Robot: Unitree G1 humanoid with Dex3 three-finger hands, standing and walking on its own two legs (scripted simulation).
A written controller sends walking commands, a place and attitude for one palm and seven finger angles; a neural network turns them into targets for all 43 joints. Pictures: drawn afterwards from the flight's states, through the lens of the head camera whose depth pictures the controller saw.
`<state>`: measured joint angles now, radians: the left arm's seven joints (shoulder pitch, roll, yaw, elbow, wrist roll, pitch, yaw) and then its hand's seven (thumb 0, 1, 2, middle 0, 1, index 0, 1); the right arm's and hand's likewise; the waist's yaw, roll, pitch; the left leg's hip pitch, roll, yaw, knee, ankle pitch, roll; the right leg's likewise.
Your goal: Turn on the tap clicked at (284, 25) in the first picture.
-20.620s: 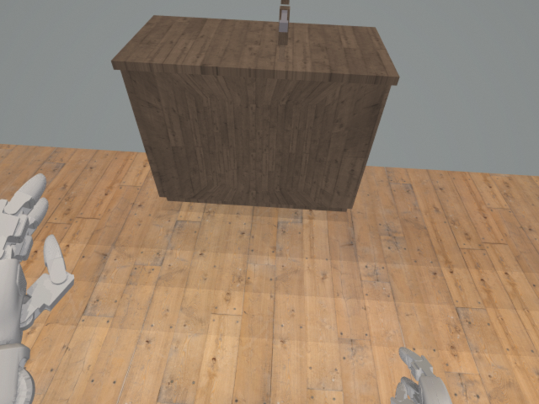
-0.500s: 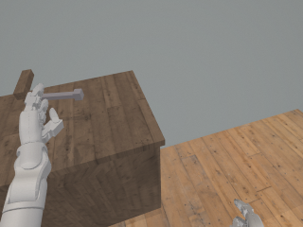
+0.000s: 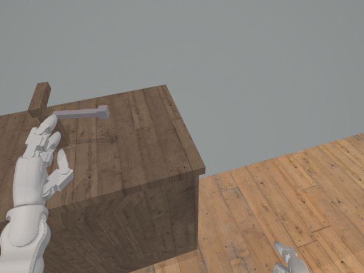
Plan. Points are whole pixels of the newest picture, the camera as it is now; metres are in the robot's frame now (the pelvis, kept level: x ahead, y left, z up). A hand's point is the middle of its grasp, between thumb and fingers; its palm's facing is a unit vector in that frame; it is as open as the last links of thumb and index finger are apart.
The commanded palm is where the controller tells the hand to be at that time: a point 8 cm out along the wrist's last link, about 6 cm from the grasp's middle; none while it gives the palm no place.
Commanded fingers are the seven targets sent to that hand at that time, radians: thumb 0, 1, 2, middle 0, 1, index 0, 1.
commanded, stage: draw the hand back beside the body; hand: left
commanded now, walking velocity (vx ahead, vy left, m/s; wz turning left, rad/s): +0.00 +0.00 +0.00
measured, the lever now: (103, 112) +0.49 +0.27 +0.11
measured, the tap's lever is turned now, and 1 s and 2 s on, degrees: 76 76 76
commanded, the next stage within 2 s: step back with the hand held close in 0.58 s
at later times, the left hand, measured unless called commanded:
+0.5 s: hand (44, 204) +0.19 +0.25 +0.15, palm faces +0.42 -0.84 -0.33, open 7.4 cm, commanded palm +0.15 +0.29 +0.17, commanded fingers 0.00 0.90 0.90 -0.20 -0.30 -0.20 -0.30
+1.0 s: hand (42, 209) +0.18 +0.26 +0.14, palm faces +0.32 -0.85 -0.42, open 7.4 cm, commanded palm +0.13 +0.30 +0.17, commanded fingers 0.00 0.90 0.90 -0.20 -0.30 -0.20 -0.30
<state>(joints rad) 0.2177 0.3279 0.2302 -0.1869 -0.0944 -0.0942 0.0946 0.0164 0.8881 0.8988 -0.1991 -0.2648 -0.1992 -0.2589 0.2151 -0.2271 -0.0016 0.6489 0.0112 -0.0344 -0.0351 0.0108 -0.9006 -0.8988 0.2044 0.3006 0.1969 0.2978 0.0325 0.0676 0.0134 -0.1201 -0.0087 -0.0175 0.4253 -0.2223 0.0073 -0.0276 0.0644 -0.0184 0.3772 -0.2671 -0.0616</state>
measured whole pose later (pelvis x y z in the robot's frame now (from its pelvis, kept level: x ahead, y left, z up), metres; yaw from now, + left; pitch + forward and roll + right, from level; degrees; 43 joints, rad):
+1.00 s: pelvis -0.03 +0.02 -0.01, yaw +0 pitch +0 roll -1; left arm 0.49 0.36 0.28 -0.42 -0.06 -0.12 0.09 0.01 0.89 0.90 -0.21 -0.31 -0.21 -0.30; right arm 0.19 -0.24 -0.01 0.57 0.01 0.00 -0.07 0.01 -0.90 -0.90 0.20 0.30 0.20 0.30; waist 0.02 0.07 0.00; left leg -0.30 -0.02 -0.02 0.52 -0.22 0.04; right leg -0.19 0.05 -0.02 0.46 -0.25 -0.03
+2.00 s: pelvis -0.15 +0.04 -0.02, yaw +1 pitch -1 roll -4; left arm 0.47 0.42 0.36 -0.54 -0.05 -0.20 0.11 0.01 0.88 0.90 -0.22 -0.31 -0.22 -0.30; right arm 0.17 -0.19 -0.01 0.61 -0.01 -0.05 -0.08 0.01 -0.90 -0.90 0.20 0.30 0.20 0.30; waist 0.01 0.00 0.01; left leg -0.48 -0.01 -0.02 0.61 -0.12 0.06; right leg -0.27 0.10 0.04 0.65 -0.40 -0.01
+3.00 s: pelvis -0.37 +0.07 -0.01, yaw +2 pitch -3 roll +1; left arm 0.45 0.38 0.34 -0.48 -0.04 -0.13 0.16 0.02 0.89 0.90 -0.21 -0.31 -0.21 -0.30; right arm 0.24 -0.20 -0.03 0.64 0.00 -0.11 -0.09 0.01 -0.90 -0.90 0.20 0.30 0.20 0.30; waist -0.03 -0.05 -0.02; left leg -0.21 0.03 0.04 0.54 -0.27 0.01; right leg -0.39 0.02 -0.01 0.82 -0.42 -0.02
